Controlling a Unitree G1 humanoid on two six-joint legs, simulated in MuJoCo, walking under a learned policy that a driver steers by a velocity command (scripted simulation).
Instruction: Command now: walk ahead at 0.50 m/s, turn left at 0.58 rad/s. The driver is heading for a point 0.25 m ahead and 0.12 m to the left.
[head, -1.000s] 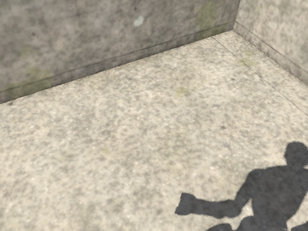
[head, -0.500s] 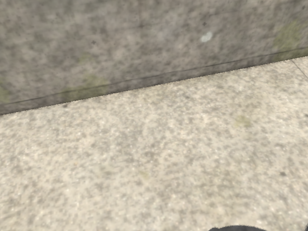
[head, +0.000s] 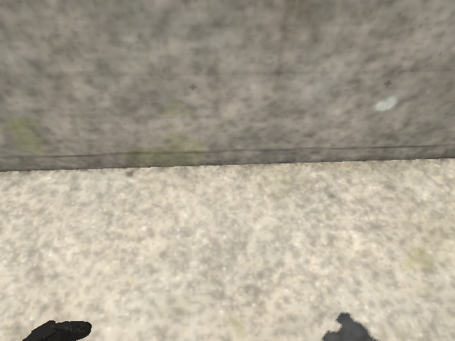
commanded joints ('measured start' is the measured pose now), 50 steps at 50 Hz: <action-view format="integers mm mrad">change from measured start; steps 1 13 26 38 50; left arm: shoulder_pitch -78 143 52 80 59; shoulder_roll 38 84 26 37 47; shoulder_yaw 2 32 -12 -9 -9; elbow -67 -35 67 131 202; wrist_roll -9 -6 -8 -9 -13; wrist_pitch -12 -1 44 54 74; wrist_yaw -8 -27 -28 -4 10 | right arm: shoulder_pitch -9 46 -81 -117 -109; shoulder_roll -174 -174 -89 -62 -47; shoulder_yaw -47 -26 2 9 10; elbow -60 -49 -70 -61 -23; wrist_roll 7 7 -46 -33 -34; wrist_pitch -6 32 84 48 54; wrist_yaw -16 -35 -35 -40 -46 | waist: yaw -13 98 28 58 62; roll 99 -55 -39 67 37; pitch -53 -254 -129 -86 -78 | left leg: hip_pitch -113 -492 124 -16 -7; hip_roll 182 81 208 180 160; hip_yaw -149 -87 -15 -12 1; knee -90 1010 76 146 140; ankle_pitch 148 -370 128 163 188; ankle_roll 129 -155 -89 -78 -76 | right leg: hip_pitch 175 790 306 429 453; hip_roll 85 -241 -14 78 68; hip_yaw -68 365 23 -88 -81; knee -201 -438 -493 -368 -362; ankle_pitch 178 309 -177 -15 -11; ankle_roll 14 -330 -164 -85 -82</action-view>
